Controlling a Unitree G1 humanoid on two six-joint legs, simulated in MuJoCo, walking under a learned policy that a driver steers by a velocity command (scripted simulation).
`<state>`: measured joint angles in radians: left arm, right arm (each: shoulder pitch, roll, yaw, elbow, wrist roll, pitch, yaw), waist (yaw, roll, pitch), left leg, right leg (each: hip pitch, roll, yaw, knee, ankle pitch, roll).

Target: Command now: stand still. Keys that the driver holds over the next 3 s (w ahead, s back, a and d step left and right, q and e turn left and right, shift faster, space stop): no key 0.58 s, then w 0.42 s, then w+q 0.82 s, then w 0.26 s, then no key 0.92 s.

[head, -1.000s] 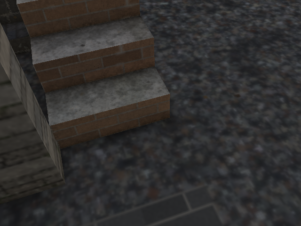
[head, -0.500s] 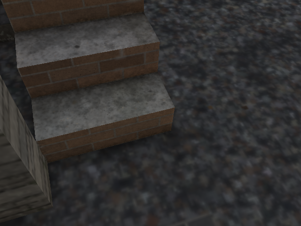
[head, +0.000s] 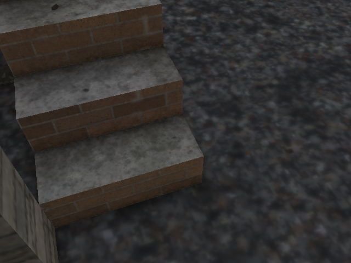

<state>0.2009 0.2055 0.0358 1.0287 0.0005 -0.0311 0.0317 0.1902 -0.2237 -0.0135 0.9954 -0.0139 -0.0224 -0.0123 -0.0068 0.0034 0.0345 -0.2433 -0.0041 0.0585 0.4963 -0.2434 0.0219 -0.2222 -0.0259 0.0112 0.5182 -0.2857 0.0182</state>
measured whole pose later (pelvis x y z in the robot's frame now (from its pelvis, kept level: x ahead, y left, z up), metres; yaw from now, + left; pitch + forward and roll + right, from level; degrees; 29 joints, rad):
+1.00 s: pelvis +0.09 -0.04 +0.01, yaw +0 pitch +1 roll +0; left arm 0.43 0.19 0.03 1.14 0.00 -0.11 -0.01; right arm 0.18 -0.27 -0.05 1.02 0.04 -0.09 0.00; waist 0.04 0.04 -0.02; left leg -0.54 0.06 0.01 1.09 -0.27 0.06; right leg -0.08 0.02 -0.06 0.36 -0.29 -0.05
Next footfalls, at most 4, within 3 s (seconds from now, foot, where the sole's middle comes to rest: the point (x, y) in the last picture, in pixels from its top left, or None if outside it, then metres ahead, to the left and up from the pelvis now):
1.30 left None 0.41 0.11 -0.77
1.72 right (190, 232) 0.62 -0.02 -0.77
2.10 left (129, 257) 0.53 0.21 -0.77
2.34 right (179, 232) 0.62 0.02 -0.77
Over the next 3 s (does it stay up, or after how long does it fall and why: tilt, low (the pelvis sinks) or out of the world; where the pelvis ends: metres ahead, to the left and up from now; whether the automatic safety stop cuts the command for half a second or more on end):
stays up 0.53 0.13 0.01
